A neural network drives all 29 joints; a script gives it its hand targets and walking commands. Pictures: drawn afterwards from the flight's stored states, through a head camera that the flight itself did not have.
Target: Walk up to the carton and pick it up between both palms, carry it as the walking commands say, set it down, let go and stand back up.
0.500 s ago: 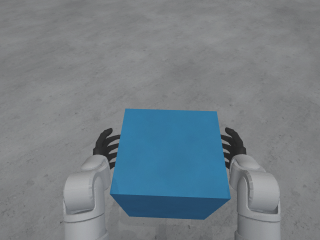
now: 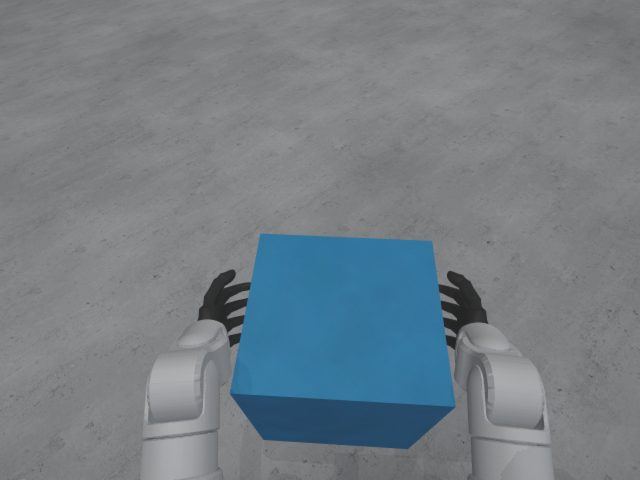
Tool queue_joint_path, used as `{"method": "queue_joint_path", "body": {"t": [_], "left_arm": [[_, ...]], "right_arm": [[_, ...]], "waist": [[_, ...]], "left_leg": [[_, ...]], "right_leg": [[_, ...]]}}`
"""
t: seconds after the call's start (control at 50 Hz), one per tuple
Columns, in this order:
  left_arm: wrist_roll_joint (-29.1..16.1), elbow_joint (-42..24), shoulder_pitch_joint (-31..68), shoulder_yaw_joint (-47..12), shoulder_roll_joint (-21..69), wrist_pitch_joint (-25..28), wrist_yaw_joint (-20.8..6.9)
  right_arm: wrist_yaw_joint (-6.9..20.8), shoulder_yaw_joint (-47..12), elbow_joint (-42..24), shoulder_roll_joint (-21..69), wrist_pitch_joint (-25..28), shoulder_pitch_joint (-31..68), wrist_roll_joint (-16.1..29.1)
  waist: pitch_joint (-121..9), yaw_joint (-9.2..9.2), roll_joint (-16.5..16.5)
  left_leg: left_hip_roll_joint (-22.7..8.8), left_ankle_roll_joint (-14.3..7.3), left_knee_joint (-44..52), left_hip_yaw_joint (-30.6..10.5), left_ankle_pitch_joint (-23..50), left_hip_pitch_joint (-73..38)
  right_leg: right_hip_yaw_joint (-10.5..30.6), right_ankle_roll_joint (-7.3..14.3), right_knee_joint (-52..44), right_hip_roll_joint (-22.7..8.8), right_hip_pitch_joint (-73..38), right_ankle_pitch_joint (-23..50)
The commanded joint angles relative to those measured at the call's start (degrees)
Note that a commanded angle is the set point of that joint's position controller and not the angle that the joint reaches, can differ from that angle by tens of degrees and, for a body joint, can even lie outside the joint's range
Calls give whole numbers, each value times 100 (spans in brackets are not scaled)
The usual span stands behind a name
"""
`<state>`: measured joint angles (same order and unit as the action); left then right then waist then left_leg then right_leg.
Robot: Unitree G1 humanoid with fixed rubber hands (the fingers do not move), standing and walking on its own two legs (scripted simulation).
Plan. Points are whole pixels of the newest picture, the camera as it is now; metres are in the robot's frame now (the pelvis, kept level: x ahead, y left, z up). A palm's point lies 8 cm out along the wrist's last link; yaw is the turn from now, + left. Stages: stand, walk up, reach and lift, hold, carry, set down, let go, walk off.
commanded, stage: carry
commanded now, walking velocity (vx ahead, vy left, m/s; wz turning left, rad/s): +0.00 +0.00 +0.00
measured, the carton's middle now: (339, 349) +0.29 +0.00 -0.02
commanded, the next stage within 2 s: none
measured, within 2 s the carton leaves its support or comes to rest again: neither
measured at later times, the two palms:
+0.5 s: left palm (243, 196) +0.52 +0.16 +0.05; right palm (427, 196) +0.52 -0.14 +0.04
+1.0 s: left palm (260, 108) +0.79 +0.16 +0.06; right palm (404, 110) +0.79 -0.14 +0.04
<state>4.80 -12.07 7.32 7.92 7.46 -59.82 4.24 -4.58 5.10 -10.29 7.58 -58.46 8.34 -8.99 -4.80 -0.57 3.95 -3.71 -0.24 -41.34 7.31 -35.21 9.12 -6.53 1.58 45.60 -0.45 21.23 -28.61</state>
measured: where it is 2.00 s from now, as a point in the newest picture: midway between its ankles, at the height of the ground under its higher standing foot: (338, 258)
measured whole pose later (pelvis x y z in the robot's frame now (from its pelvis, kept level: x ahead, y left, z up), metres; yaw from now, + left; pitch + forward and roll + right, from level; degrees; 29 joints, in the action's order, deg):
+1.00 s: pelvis +0.52 +0.01 +0.00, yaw +0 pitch +5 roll +0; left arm 4.5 -9.1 4.3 6.7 7.3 -50.3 3.8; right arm -4.8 4.3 -8.5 7.3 -49.7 4.9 -8.5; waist -3.9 -0.5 4.0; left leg -1.0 -2.0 -48.4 4.9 -30.5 14.1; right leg -3.5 2.4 44.6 -0.1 19.6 -28.6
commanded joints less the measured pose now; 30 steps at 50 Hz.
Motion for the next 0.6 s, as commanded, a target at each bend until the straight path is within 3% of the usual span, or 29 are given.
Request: {"method": "queue_joint_path", "body": {"t": [0.0,0.02,0.04,0.08,0.1,0.12,0.16,0.18,0.2,0.22,0.24,0.26,0.28,0.3,0.32,0.34,0.36,0.4,0.42,0.44,0.46,0.48,0.5,0.52,0.54,0.56,0.58], "left_arm": [[-1082,524,2027,-3179,4405,795,-1180],[-1536,-383,2380,-3663,4579,766,-1154],[-2108,-1474,2721,-4272,4860,594,-1130],[-2168,-1754,2870,-4367,4738,306,-1099],[-2089,-1618,2809,-4233,4718,209,-1093],[-1856,-1424,2760,-3991,4472,161,-1071],[-1832,-1728,2198,-4160,4374,8,-1022],[-1396,-1147,2358,-3752,4075,125,-993],[-1170,-907,2434,-3614,3952,257,-976],[-1154,-887,2617,-3685,3989,396,-960],[-1783,-1938,2953,-4408,4299,354,-973],[-2012,-2278,2900,-4696,4506,270,-1005],[-1415,-901,2843,-3856,4187,430,-1035],[-1339,-626,2699,-3707,4211,512,-1049],[-1205,-174,2547,-3432,4141,656,-1047],[-1223,-160,2309,-3420,4204,720,-1053],[-1390,-492,2268,-3591,4260,751,-1067],[-1373,-464,2082,-3607,4272,819,-1048],[-1211,-259,1781,-3427,4170,905,-1073],[-1379,-572,1872,-3635,4198,864,-1099],[-1318,-412,2076,-3481,3999,889,-1122],[-1072,131,2116,-3197,4022,936,-1101],[-1283,-313,1917,-3505,4220,886,-1082],[-1513,-763,2089,-3783,4289,828,-1106],[-1602,-862,2176,-3844,4293,742,-1094],[-1489,-804,2289,-3709,4110,768,-1079],[-1411,-819,2239,-3646,4044,800,-1069]], "right_arm": [[1101,-3124,-618,4029,760,2612,1393],[1073,-3822,-1547,4392,682,3071,1987],[1037,-4467,-2648,4659,525,3441,2564],[1026,-4476,-2434,4678,220,3204,2648],[1019,-4314,-2340,4568,139,3156,2563],[1030,-3825,-1558,4423,76,2506,2228],[1041,-3816,-1764,4390,-44,1961,2285],[1098,-3233,-709,4230,71,1672,1857],[1125,-2963,-263,4178,242,1617,1626],[1197,-2948,-232,4184,377,1701,1630],[1221,-3493,-1397,4375,356,2103,2188],[1206,-3821,-2037,4447,285,2405,2396],[1192,-3141,-824,4135,442,2438,1804],[1165,-3142,-823,4163,536,2494,1727],[1156,-2931,-597,4019,691,2503,1554],[1112,-2973,-797,4015,740,2478,1528],[1074,-3148,-1141,4064,768,2393,1585],[1046,-3168,-961,4097,803,2029,1481],[1027,-3177,-871,3959,866,1914,1371],[1038,-3487,-1341,3934,808,2092,1602],[1044,-3405,-1193,3783,796,2372,1573],[1054,-3246,-827,3848,882,2601,1477],[1052,-3496,-1322,4034,823,2510,1725],[1040,-3792,-1720,4132,780,2598,1977],[1012,-3891,-1808,4185,695,2657,2052],[1021,-3734,-1268,4181,677,2451,1920],[1028,-3630,-1216,4115,736,2357,1865]], "waist": [[-2021,167,-2256],[-1898,146,-3059],[-1691,184,-2812],[-1175,220,-1791],[-1237,230,-1491],[-1476,235,-1106],[-2213,141,-1227],[-2432,-118,-448],[-2843,-242,999],[-2540,-88,2325],[-2473,-22,1901],[-1984,-59,1409],[-1320,-146,1153],[-1015,-179,617],[-1138,-144,623],[-1144,-158,348],[-1418,-159,236],[-1677,-79,253],[-1844,1,143],[-2106,96,-238],[-2233,178,-1178],[-2162,150,-2161],[-2202,197,-2349],[-2106,226,-2091],[-2014,210,-1974],[-1834,205,-1779],[-1809,225,-1489]], "left_leg": [[229,144,-2446,-80,1517,2187],[554,73,-3102,-230,-200,3078],[465,-47,-3000,-374,-382,3551],[430,-203,-2302,-180,-499,4405],[408,-183,-1920,-162,-276,4332],[454,-171,-1257,-86,104,4046],[695,-211,611,213,1357,2432],[671,-196,1597,290,3299,866],[-199,-583,1140,-834,7849,-1460],[-1256,-1232,583,-2253,12314,-2882],[-1377,-1357,641,-2302,12400,-3078],[-1333,-1307,908,-2137,11060,-2634],[-1283,-1308,874,-2236,10546,-2748],[-1237,-1230,816,-2313,10052,-2784],[-1178,-1150,600,-2252,10152,-3093],[-1100,-1036,499,-2045,10072,-3158],[-1052,-955,421,-1742,10009,-3082],[-729,-636,250,-926,10046,-2205],[-647,-509,-19,-667,9468,-1443],[-461,-289,-725,-401,8217,-496],[57,66,-1911,-205,4998,816],[664,-6,-2633,-445,824,1844],[709,-43,-2653,-602,28,2362],[581,-97,-2616,-694,-188,2951],[516,-135,-2216,-609,-240,3436],[437,-160,-1837,-589,-198,3621],[479,-164,-1448,-383,-37,3773]], "right_leg": [[1927,1075,-954,-1424,-3471,10101],[2238,1366,-785,-1741,-4234,12262],[2056,1246,-955,-1726,-4306,11711],[1920,847,-1059,-1425,-4415,10345],[1905,840,-983,-1420,-4417,9921],[1708,801,-827,-1395,-4451,9545],[742,471,-13,-1015,-3990,10073],[321,174,946,-839,-2819,8822],[3,-327,2122,-419,-583,5055],[119,-332,2867,627,1318,-366],[480,10,2948,598,1526,-557],[677,46,2763,438,1789,-507],[630,28,2318,401,2629,-868],[670,29,1956,293,3072,-1137],[565,1,1473,159,3144,-1128],[341,4,916,160,3080,-932],[125,-28,392,216,2605,-445],[-356,-72,-619,538,1203,640],[-351,-14,-1009,540,120,1601],[342,295,-1248,142,-1123,3861],[1665,937,-1101,-890,-2216,7466],[2576,1554,-1137,-1639,-2995,10238],[2674,1706,-1043,-1831,-3627,11183],[2655,1643,-1077,-1899,-3948,10706],[2505,1394,-1046,-1777,-4337,10520],[2359,1170,-1009,-1639,-4237,10132],[2227,1012,-923,-1462,-4369,10004]]}}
